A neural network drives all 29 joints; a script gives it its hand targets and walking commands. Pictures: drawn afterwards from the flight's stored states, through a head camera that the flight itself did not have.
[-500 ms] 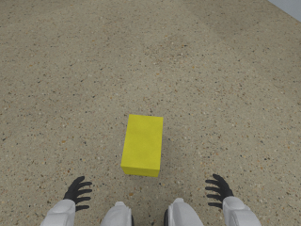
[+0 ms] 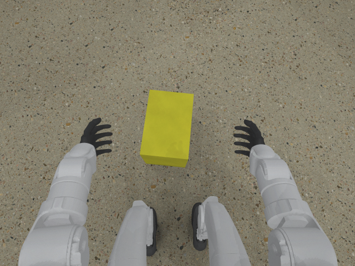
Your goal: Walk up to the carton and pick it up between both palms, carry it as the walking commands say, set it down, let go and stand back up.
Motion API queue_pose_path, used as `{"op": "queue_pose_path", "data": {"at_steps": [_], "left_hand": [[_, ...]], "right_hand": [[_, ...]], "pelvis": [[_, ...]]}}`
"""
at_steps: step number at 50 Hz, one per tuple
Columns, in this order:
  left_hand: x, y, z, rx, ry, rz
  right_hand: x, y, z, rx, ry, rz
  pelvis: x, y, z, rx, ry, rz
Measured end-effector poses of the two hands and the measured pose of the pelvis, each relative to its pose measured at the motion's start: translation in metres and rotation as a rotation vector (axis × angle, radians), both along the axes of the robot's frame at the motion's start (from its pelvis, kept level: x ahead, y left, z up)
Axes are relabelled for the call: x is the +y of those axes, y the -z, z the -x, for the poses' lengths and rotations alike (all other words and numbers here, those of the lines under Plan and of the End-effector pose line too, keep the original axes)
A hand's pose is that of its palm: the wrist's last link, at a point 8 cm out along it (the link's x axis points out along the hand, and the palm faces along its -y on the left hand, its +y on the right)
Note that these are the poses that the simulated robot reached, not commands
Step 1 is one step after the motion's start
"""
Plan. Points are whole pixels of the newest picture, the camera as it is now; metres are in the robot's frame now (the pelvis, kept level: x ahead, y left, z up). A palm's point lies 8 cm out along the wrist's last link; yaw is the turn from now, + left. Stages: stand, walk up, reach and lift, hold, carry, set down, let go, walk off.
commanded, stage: reach and lift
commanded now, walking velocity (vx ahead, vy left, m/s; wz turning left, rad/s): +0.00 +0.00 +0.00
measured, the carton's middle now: (168, 131) +0.56 +0.02 -0.56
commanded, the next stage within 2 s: none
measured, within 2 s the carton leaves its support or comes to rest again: neither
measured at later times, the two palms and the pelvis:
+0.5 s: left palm (103, 97) +0.52 +0.19 -0.12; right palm (243, 97) +0.51 -0.19 -0.12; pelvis +0.01 +0.00 -0.02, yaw +0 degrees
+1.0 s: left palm (113, 103) +0.54 +0.18 -0.20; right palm (232, 102) +0.53 -0.19 -0.20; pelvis +0.01 +0.00 -0.08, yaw +0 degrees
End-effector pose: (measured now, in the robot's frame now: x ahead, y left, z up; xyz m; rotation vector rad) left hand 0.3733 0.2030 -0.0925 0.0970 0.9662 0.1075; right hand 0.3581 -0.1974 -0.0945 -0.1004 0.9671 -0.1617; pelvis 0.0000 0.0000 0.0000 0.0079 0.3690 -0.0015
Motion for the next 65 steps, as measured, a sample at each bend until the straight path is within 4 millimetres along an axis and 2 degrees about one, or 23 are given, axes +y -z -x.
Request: {"op": "queue_pose_path", "data": {"at_steps": [9, 22, 30, 38, 43, 48, 59, 65], "left_hand": [[-0.011, 0.012, -0.056, -0.114, -0.012, 0.005], [-0.013, 0.028, -0.134, -0.261, -0.01, 0.012], [-0.014, 0.034, -0.168, -0.331, -0.009, 0.019], [-0.015, 0.044, -0.17, -0.339, 0.001, 0.021], [-0.018, 0.062, -0.166, -0.314, 0.001, 0.027], [-0.022, 0.093, -0.167, -0.306, -0.008, 0.031], [-0.019, 0.176, -0.166, -0.32, -0.026, 0.012], [-0.021, 0.212, -0.164, -0.316, -0.027, 0.008]], "right_hand": [[0.003, 0.011, -0.057, -0.123, 0.02, -0.017], [0.0, 0.023, -0.137, -0.282, 0.021, -0.015], [0.009, 0.03, -0.174, -0.347, 0.0, -0.021], [0.008, 0.04, -0.174, -0.351, -0.002, -0.015], [0.006, 0.059, -0.17, -0.326, 0.004, -0.016], [0.007, 0.088, -0.173, -0.321, 0.009, -0.023], [0.011, 0.171, -0.172, -0.328, 0.017, -0.016], [0.011, 0.206, -0.17, -0.324, 0.027, -0.014]], "pelvis": [[0.003, 0.01, -0.001, 0.142, 0.004, -0.002], [-0.001, 0.022, -0.011, 0.344, 0.003, -0.006], [-0.003, 0.023, -0.017, 0.434, 0.006, -0.007], [-0.002, 0.02, -0.019, 0.47, 0.003, -0.002], [0.0, 0.032, -0.017, 0.492, 0.006, -0.003], [0.002, 0.062, -0.012, 0.514, 0.01, -0.006], [0.003, 0.142, 0.002, 0.521, 0.006, -0.002], [0.003, 0.177, 0.009, 0.495, 0.006, 0.001]]}}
